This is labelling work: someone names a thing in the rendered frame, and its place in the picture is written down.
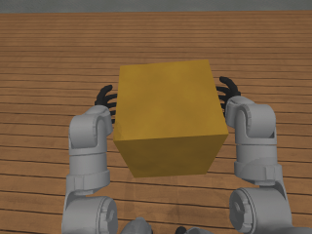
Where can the robot left thigh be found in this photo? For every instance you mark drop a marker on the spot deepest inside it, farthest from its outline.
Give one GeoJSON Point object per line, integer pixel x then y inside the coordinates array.
{"type": "Point", "coordinates": [137, 226]}

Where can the robot left shin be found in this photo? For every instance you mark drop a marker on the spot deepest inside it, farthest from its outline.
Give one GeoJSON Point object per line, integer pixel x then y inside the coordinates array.
{"type": "Point", "coordinates": [140, 218]}

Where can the robot right hand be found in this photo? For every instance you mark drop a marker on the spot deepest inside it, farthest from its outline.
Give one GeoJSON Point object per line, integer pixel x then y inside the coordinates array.
{"type": "Point", "coordinates": [229, 93]}

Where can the robot left forearm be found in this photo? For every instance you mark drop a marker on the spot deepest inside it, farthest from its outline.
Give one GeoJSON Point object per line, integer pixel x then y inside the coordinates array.
{"type": "Point", "coordinates": [87, 147]}

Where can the carton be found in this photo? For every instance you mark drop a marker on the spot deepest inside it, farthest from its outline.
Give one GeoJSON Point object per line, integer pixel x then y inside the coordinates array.
{"type": "Point", "coordinates": [168, 119]}

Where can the robot right forearm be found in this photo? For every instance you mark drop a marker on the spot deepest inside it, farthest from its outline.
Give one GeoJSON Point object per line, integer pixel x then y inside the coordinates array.
{"type": "Point", "coordinates": [256, 138]}

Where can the robot right upper arm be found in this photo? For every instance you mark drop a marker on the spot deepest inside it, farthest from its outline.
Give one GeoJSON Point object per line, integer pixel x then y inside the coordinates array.
{"type": "Point", "coordinates": [261, 210]}

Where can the robot left upper arm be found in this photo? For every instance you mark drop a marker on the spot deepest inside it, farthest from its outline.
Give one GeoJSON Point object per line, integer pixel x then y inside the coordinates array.
{"type": "Point", "coordinates": [90, 215]}

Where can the robot left hand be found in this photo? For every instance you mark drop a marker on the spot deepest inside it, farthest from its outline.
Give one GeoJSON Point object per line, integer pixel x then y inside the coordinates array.
{"type": "Point", "coordinates": [102, 99]}

